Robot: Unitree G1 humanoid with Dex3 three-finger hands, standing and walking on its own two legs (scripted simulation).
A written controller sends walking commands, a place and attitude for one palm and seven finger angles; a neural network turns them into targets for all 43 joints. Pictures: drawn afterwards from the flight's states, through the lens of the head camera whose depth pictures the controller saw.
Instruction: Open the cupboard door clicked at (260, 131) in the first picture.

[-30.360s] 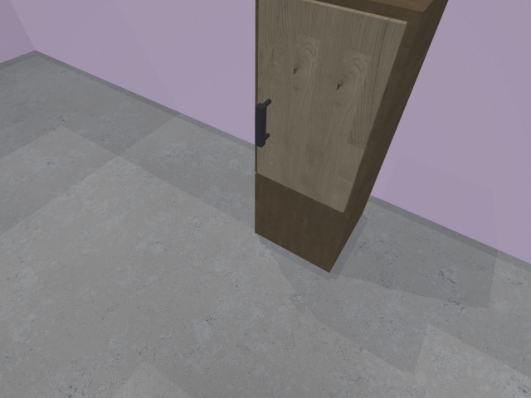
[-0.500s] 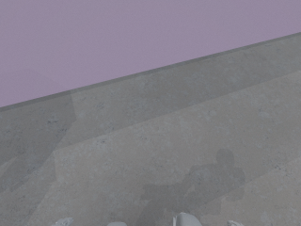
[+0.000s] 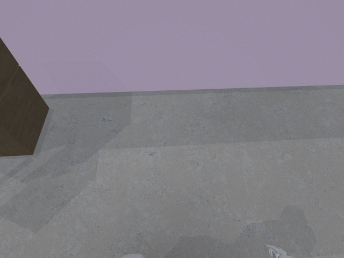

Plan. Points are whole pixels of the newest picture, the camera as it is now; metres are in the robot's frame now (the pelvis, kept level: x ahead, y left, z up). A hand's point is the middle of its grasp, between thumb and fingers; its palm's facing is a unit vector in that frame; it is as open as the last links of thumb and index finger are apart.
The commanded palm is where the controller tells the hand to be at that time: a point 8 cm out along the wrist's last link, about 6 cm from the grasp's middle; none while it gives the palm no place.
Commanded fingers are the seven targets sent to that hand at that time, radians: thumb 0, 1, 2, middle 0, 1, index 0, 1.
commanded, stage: turn to face it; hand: left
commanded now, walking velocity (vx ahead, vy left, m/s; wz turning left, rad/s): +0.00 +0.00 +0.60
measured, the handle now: out of the picture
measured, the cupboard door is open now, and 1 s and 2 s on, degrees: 47 47 47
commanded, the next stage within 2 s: take the last steps up to it in 1.40 s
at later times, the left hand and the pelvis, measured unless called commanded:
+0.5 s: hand out of the picture +0.03 +0.16 -0.14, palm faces +0.30 -0.92 -0.26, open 7.3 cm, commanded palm none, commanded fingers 0.00 0.90 0.90 -0.20 -0.30 -0.20 -0.30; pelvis +0.01 -0.05 +0.02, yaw +18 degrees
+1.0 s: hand out of the picture -0.01 +0.16 -0.14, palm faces +0.57 -0.76 -0.31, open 7.3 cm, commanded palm none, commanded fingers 0.00 0.90 0.90 -0.20 -0.30 -0.20 -0.30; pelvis +0.03 -0.07 +0.01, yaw +36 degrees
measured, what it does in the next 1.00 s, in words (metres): steps on the spot, turning left: right foot, then left foot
